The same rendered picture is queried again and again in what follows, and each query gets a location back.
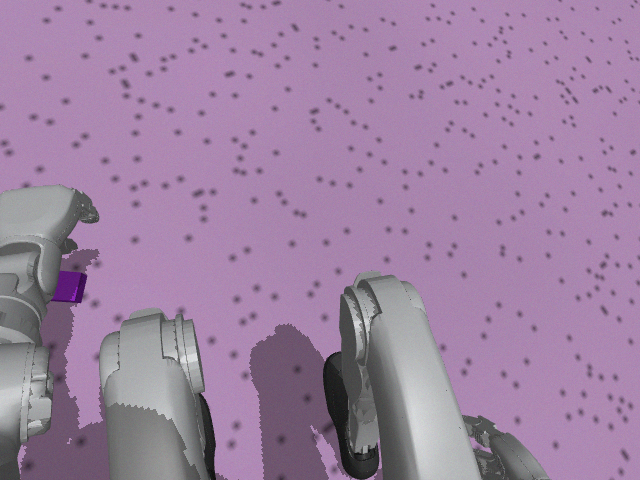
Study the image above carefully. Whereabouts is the small box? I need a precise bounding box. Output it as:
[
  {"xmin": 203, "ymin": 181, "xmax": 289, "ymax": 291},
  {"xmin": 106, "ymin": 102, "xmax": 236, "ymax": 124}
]
[{"xmin": 51, "ymin": 271, "xmax": 87, "ymax": 303}]

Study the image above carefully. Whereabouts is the left robot foot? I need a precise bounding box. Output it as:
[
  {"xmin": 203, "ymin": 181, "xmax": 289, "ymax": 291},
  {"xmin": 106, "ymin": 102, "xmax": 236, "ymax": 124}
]
[{"xmin": 199, "ymin": 393, "xmax": 216, "ymax": 480}]

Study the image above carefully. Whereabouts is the right robot foot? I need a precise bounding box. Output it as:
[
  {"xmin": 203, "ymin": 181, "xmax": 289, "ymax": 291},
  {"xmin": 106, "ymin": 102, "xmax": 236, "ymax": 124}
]
[{"xmin": 323, "ymin": 352, "xmax": 379, "ymax": 480}]

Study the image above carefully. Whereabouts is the left robot arm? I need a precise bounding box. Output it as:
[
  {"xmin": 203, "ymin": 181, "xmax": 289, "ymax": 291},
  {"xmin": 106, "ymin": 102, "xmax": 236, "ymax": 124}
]
[{"xmin": 0, "ymin": 235, "xmax": 62, "ymax": 480}]

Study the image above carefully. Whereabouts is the left robot hand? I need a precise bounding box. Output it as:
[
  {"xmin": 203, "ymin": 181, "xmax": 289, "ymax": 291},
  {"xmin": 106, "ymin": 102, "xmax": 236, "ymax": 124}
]
[{"xmin": 0, "ymin": 185, "xmax": 99, "ymax": 255}]

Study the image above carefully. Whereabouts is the right robot hand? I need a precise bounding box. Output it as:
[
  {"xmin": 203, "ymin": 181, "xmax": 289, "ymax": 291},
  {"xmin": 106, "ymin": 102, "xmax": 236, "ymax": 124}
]
[{"xmin": 462, "ymin": 415, "xmax": 550, "ymax": 480}]

